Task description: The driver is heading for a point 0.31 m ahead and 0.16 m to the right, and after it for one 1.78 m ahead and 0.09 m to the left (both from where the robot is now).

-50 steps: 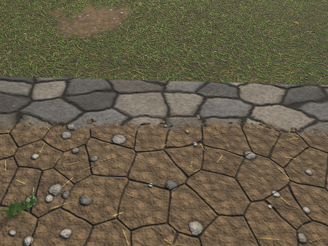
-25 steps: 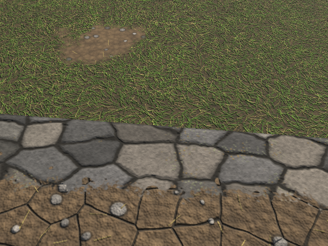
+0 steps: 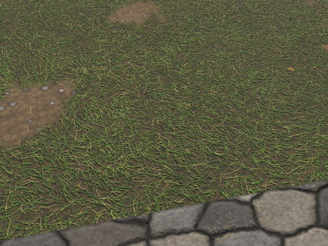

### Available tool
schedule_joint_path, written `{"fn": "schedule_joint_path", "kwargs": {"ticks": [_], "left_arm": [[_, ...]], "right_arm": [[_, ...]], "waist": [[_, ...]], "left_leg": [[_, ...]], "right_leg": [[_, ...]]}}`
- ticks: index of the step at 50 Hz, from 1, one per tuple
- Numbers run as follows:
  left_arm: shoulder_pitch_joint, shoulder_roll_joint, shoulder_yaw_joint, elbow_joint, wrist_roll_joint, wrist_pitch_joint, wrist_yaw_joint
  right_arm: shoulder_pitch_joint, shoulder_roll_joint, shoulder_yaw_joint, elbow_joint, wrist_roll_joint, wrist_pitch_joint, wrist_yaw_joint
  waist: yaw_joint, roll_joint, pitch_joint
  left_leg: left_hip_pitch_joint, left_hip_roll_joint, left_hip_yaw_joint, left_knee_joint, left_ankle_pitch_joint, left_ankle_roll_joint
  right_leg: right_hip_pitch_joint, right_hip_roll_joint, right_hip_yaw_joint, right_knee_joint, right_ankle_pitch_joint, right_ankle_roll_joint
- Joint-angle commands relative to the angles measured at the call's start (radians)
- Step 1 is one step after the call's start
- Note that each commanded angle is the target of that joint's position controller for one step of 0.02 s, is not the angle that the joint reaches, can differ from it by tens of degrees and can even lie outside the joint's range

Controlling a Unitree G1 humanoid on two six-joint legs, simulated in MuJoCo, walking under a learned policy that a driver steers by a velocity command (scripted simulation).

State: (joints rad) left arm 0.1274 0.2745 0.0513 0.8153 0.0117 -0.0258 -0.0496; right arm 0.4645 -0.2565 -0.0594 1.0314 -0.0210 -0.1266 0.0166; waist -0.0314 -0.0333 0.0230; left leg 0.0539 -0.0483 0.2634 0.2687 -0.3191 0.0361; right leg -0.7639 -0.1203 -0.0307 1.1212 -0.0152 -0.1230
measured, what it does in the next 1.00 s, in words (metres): walks ahead: right foot, then left foot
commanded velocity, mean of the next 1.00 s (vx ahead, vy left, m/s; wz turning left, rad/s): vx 0.97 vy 0.00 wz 0.08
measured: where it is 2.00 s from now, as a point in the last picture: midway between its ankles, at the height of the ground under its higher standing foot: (163, 99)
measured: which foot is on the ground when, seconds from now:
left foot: down 0.00-0.18, up 0.20-0.60, down 0.62-1.00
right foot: up 0.00-0.16, down 0.18-0.64, up 0.66-1.00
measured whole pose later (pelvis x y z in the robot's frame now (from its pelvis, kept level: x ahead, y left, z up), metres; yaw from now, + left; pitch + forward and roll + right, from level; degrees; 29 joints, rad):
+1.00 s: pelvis +0.98 -0.11 -0.01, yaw +8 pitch +3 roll +0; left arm -0.06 0.25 -0.06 0.57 0.05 -0.10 -0.01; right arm 0.49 -0.30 -0.08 0.87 0.01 -0.06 0.01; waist -0.15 -0.02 0.04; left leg 0.04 -0.15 -0.24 0.37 -0.41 0.12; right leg -0.65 -0.05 0.09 0.51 0.07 0.02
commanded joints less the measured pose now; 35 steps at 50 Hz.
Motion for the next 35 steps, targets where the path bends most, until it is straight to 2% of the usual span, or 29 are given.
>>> {"fn": "schedule_joint_path", "kwargs": {"ticks": [1, 3, 5, 6, 7, 8, 9, 10, 11, 12, 13, 14, 15, 16, 17, 18, 20, 22, 23, 25, 27, 28, 29, 30, 31, 32, 33, 34, 35], "left_arm": [[-0.106, -0.019, -0.025, -0.094, -0.002, -0.006, -0.019], [-0.141, -0.002, -0.029, -0.107, 0.003, -0.012, -0.026], [-0.082, 0.037, -0.02, -0.091, 0.002, -0.013, -0.026], [0.004, 0.069, -0.009, -0.069, 0.001, -0.01, -0.022], [0.169, 0.112, 0.011, -0.027, 0.001, -0.007, -0.013], [0.397, 0.16, 0.04, 0.04, 0.002, -0.005, 0.002], [0.483, 0.188, 0.069, 0.076, -0.012, -0.004, 0.025], [0.37, 0.237, 0.082, 0.078, -0.02, 0.004, 0.038], [0.318, 0.316, 0.093, 0.036, 0.011, 0.012, 0.034], [0.3, 0.271, 0.092, 0.012, 0.022, 0.014, 0.044], [0.269, 0.186, 0.075, 0.019, 0.022, 0.007, 0.051], [0.227, 0.152, 0.062, 0.024, 0.019, -0.006, 0.056], [0.198, 0.128, 0.05, 0.014, 0.011, -0.026, 0.064], [0.189, 0.091, 0.032, 0.02, 0.003, -0.049, 0.067], [0.195, 0.087, 0.026, 0.029, -0.001, -0.07, 0.063], [0.212, 0.11, 0.031, 0.037, -0.001, -0.087, 0.057], [0.272, 0.112, 0.034, 0.051, -0.006, -0.106, 0.04], [0.32, 0.099, 0.027, 0.063, -0.018, -0.114, 0.028], [0.353, 0.107, 0.026, 0.069, -0.018, -0.122, 0.03], [0.387, 0.111, 0.022, 0.094, -0.004, -0.126, 0.04], [0.37, 0.146, 0.022, 0.089, 0.01, -0.12, 0.064], [0.36, 0.167, 0.023, 0.079, 0.015, -0.114, 0.076], [0.344, 0.188, 0.028, 0.078, 0.029, -0.101, 0.089], [0.3, 0.195, 0.031, 0.067, 0.048, -0.085, 0.1], [0.199, 0.213, 0.038, 0.042, 0.053, -0.072, 0.105], [0.1, 0.174, 0.03, 0.003, 0.051, -0.08, 0.097], [0.229, 0.037, -0.006, -0.073, -0.007, -0.102, 0.068], [0.16, 0.088, -0.023, -0.103, 0.007, -0.123, 0.067], [0.087, 0.109, -0.025, -0.118, 0.016, -0.134, 0.058]], "right_arm": [[-0.063, -0.051, 0.009, -0.069, 0.003, -0.029, -0.007], [-0.034, -0.089, 0.009, -0.069, 0.007, -0.021, -0.03], [-0.027, -0.15, -0.002, -0.087, 0.009, -0.003, -0.059], [-0.045, -0.185, -0.012, -0.101, 0.007, 0.01, -0.071], [-0.092, -0.213, -0.023, -0.122, 0.001, 0.027, -0.077], [-0.159, -0.23, -0.032, -0.15, -0.009, 0.043, -0.074], [-0.203, -0.216, -0.039, -0.158, -0.011, 0.057, -0.056], [-0.235, -0.054, 0.0, -0.212, -0.03, 0.042, -0.034], [-0.181, -0.035, 0.015, -0.339, 0.001, 0.017, -0.027], [-0.227, -0.071, 0.025, -0.356, -0.008, -0.015, -0.023], [-0.263, -0.114, 0.018, -0.342, -0.009, -0.023, -0.02], [-0.253, -0.104, 0.02, -0.326, -0.022, -0.012, -0.02], [-0.207, -0.087, 0.027, -0.306, -0.041, 0.013, -0.018], [-0.19, -0.066, 0.035, -0.294, -0.051, 0.04, -0.009], [-0.211, -0.051, 0.041, -0.3, -0.049, 0.058, 0.001], [-0.268, -0.047, 0.045, -0.321, -0.039, 0.066, 0.008], [-0.385, -0.037, 0.053, -0.358, -0.011, 0.067, 0.017], [-0.444, -0.023, 0.058, -0.361, 0.008, 0.067, 0.027], [-0.487, -0.002, 0.067, -0.382, 0.012, 0.06, 0.033], [-0.535, -0.025, 0.062, -0.385, 0.017, 0.051, 0.034], [-0.499, -0.077, 0.045, -0.365, 0.01, 0.047, 0.037], [-0.447, -0.091, 0.039, -0.343, 0.013, 0.051, 0.036], [-0.36, -0.117, 0.031, -0.325, 0.003, 0.05, 0.034], [-0.174, -0.161, 0.01, -0.264, 0.004, 0.055, 0.028], [0.08, -0.198, -0.015, -0.186, 0.003, 0.061, 0.018], [0.229, -0.249, -0.043, -0.142, 0.005, 0.075, 0.006], [0.108, -0.332, -0.064, -0.156, -0.016, 0.084, 0.007], [0.022, -0.266, -0.065, -0.202, -0.001, 0.092, 0.01], [-0.016, -0.198, -0.049, -0.199, 0.006, 0.091, 0.003]], "waist": [[0.041, 0.066, 0.143], [0.046, 0.071, 0.137], [0.097, 0.123, 0.064], [0.152, 0.15, 0.008], [0.239, 0.167, -0.066], [0.339, 0.161, -0.155], [0.366, 0.066, -0.161], [0.228, -0.176, -0.043], [0.125, -0.185, -0.226], [0.138, -0.049, -0.189], [0.1, 0.111, -0.046], [0.038, 0.169, 0.008], [-0.008, 0.185, 0.021], [-0.031, 0.189, 0.04], [-0.035, 0.177, 0.063], [-0.016, 0.15, 0.086], [0.045, 0.093, 0.112], [0.096, 0.075, 0.078], [0.115, 0.031, 0.096], [0.134, 0.021, 0.099], [0.096, -0.032, 0.036], [0.066, -0.057, -0.014], [0.009, -0.098, -0.041], [-0.084, -0.111, -0.113], [-0.227, -0.101, -0.182], [-0.289, 0.027, -0.212], [-0.068, 0.411, -0.306], [-0.116, 0.158, -0.344], [-0.078, 0.015, -0.187]], "left_leg": [[-0.188, 0.199, 0.019, -0.171, 0.665, -0.05], [-0.095, 0.206, 0.056, -0.136, 0.957, -0.066], [-0.003, 0.246, 0.066, 0.006, 1.309, -0.07], [0.017, 0.27, 0.058, 0.123, 1.428, -0.068], [-0.009, 0.29, 0.04, 0.32, 1.49, -0.054], [-0.095, 0.306, 0.003, 0.609, 1.425, -0.033], [-0.253, 0.2, -0.002, 1.009, 0.825, -0.014], [-0.611, 0.029, -0.063, 1.364, -0.143, -0.02], [-0.896, 0.002, -0.271, 1.486, -0.193, -0.05], [-0.991, 0.05, -0.357, 1.398, -0.136, -0.04], [-0.972, 0.099, -0.363, 1.281, -0.064, -0.041], [-0.893, 0.137, -0.346, 1.199, -0.033, -0.048], [-0.806, 0.172, -0.339, 1.13, -0.012, -0.059], [-0.726, 0.204, -0.331, 1.058, -0.002, -0.072], [-0.682, 0.227, -0.313, 0.978, 0.007, -0.081], [-0.677, 0.234, -0.283, 0.895, 0.066, -0.079], [-0.676, 0.235, -0.231, 0.686, 0.255, -0.036], [-0.626, 0.18, -0.165, 0.527, 0.439, 0.02], [-0.615, 0.173, -0.148, 0.434, 0.498, 0.043], [-0.619, 0.114, -0.123, 0.338, 0.547, 0.081], [-0.586, 0.028, -0.09, 0.296, 0.499, 0.103], [-0.545, -0.02, -0.073, 0.33, 0.434, 0.108], [-0.468, -0.04, -0.079, 0.318, 0.364, 0.127], [-0.313, -0.069, -0.096, 0.323, 0.321, 0.144], [-0.086, -0.041, -0.146, 0.285, 0.324, 0.18], [0.133, 0.055, -0.286, 0.34, 0.209, 0.23], [0.473, 0.313, -0.898, 0.244, 0.142, 0.455], [0.429, 0.335, -1.07, 0.053, -0.063, 0.464], [0.236, 0.312, -0.983, -0.013, -0.154, 0.404]], "right_leg": [[0.081, 0.036, -0.107, -0.19, 0.119, -0.018], [0.144, 0.098, -0.179, -0.333, 0.133, -0.044], [0.266, 0.167, -0.219, -0.389, 0.106, -0.069], [0.367, 0.197, -0.219, -0.395, 0.059, -0.084], [0.532, 0.222, -0.199, -0.386, 0.0, -0.105], [0.747, 0.22, -0.129, -0.408, -0.077, -0.145], [0.898, 0.18, -0.022, -0.511, -0.136, -0.192], [0.932, 0.084, 0.193, -0.452, 0.016, -0.219], [1.153, -0.069, 0.674, -0.644, -0.136, -0.42], [1.11, -0.148, 0.878, -0.875, -0.438, -0.406], [0.939, -0.128, 0.818, -0.928, -0.467, -0.347], [0.785, -0.1, 0.692, -0.922, -0.374, -0.297], [0.662, -0.063, 0.576, -0.918, -0.288, -0.265], [0.538, -0.026, 0.489, -0.936, -0.253, -0.238], [0.453, 0.005, 0.415, -0.955, -0.194, -0.217], [0.419, 0.033, 0.343, -0.98, -0.102, -0.198], [0.455, 0.089, 0.193, -1.004, 0.139, -0.118], [0.551, 0.13, 0.086, -1.027, 0.312, -0.031], [0.581, 0.094, 0.071, -1.041, 0.403, -0.015], [0.734, 0.06, 0.018, -1.063, 0.569, 0.019], [0.897, 0.03, -0.035, -0.988, 0.888, 0.056], [0.945, 0.012, -0.061, -0.896, 1.138, 0.077], [0.952, -0.028, -0.064, -0.749, 1.235, 0.093], [0.932, -0.044, -0.07, -0.54, 1.256, 0.104], [0.808, -0.026, -0.089, -0.217, 1.172, 0.106], [0.529, 0.107, -0.093, 0.239, 0.447, 0.091], [-0.018, 0.252, 0.036, 0.627, -0.497, 0.167], [-0.11, 0.188, 0.155, 0.595, -0.386, 0.123], [-0.099, 0.123, 0.174, 0.476, -0.296, 0.107]]}}
Keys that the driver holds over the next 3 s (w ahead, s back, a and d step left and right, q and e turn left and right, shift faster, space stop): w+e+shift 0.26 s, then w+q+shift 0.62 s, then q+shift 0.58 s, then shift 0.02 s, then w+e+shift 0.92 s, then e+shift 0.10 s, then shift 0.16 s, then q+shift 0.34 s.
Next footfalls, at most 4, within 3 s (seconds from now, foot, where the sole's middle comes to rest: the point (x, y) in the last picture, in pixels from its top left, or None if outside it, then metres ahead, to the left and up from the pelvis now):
0.18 right None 0.37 -0.04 -0.77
0.62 left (174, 174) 0.84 -0.04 -0.77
1.04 right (203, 108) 1.26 -0.23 -0.77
1.46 left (152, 107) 1.27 0.06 -0.77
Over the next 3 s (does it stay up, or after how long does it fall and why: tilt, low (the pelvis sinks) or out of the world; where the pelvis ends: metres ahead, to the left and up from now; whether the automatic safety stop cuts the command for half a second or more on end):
stays up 1.96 0.11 0.00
